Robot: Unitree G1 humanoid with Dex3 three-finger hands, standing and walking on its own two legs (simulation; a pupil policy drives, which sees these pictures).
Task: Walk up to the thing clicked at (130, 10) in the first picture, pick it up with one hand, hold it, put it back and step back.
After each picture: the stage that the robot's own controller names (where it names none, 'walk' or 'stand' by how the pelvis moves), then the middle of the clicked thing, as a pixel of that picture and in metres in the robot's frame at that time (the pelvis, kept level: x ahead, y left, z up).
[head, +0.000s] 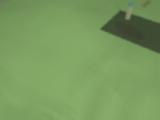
stand; (129, 10) +2.13 -0.67 -0.65
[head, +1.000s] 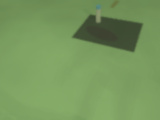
walk; (98, 13) +2.09 -0.09 -0.62
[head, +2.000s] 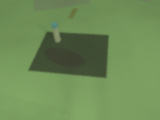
walk; (56, 32) +1.52 +0.41 -0.65
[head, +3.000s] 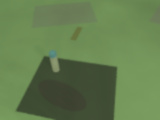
walk; (54, 61) +1.05 +0.35 -0.65
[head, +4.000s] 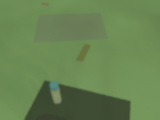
walk; (55, 92) +0.69 +0.27 -0.64
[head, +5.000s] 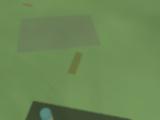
stand; (47, 119) +0.44 +0.23 -0.63
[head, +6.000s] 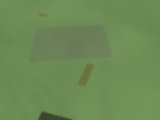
stand; out of the picture +0.39 +0.21 -0.64
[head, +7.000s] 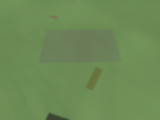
stand; out of the picture +0.39 +0.18 -0.66
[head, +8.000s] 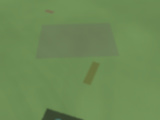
stand; out of the picture +0.39 +0.19 -0.65
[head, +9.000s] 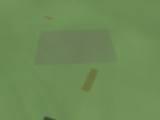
stand; out of the picture +0.36 +0.19 -0.66
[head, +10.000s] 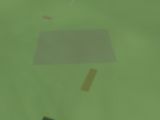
stand; out of the picture +0.36 +0.20 -0.66
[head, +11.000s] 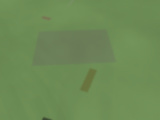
stand; out of the picture +0.35 +0.20 -0.66
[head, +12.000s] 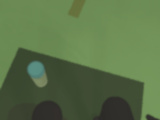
go down; (38, 75) +0.44 +0.18 -0.38
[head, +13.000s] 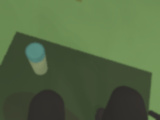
go down; (38, 61) +0.47 +0.18 -0.29
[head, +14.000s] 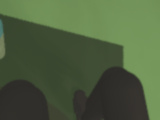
close in; out of the picture +0.47 +0.21 -0.18
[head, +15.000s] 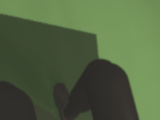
close; out of the picture +0.46 +0.24 -0.17
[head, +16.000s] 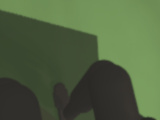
lift; out of the picture +0.43 +0.23 -0.17
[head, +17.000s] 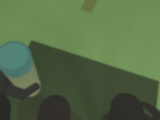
lift; (24, 75) +0.34 +0.19 -0.02
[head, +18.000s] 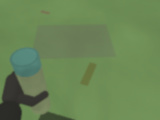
hold; (34, 85) +0.32 +0.17 +0.07
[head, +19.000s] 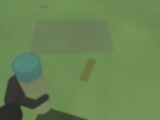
hold; (35, 88) +0.32 +0.17 +0.05
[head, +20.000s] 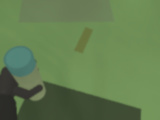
crouch; (29, 78) +0.36 +0.18 -0.01
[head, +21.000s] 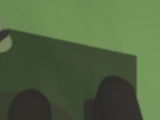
lower; out of the picture +0.51 +0.21 -0.04
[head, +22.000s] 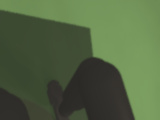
lower; out of the picture +0.49 +0.24 -0.17
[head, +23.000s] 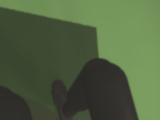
lower; out of the picture +0.48 +0.25 -0.18
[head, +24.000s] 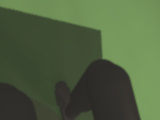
lower; out of the picture +0.47 +0.24 -0.18
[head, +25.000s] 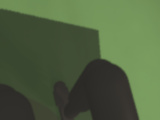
lower; out of the picture +0.46 +0.24 -0.18
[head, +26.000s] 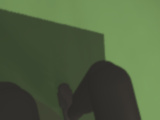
draw back; out of the picture +0.45 +0.21 -0.17
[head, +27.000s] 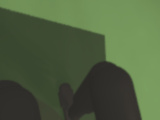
rise; out of the picture +0.45 +0.21 -0.18
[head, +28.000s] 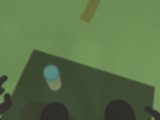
walk; (53, 79) +0.44 +0.15 -0.39
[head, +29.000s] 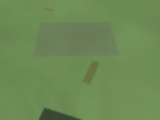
stand; out of the picture +0.37 +0.15 -0.60
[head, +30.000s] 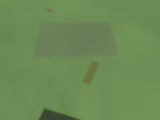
stand; out of the picture +0.37 +0.15 -0.60
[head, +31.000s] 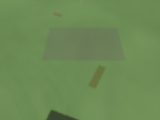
stand; out of the picture +0.38 +0.15 -0.64
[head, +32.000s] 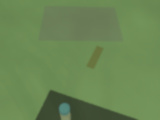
walk; (65, 114) +0.43 +0.11 -0.63
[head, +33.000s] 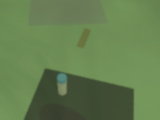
walk; (62, 84) +0.63 +0.13 -0.64
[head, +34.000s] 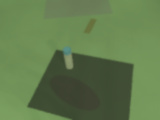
walk; (68, 58) +0.98 +0.22 -0.63
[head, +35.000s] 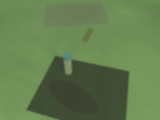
stand; (67, 64) +1.03 +0.17 -0.65
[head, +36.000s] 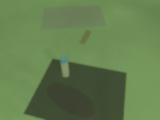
stand; (64, 66) +1.02 +0.20 -0.66
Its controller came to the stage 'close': yes
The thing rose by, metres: 0.70
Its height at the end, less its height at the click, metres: +0.00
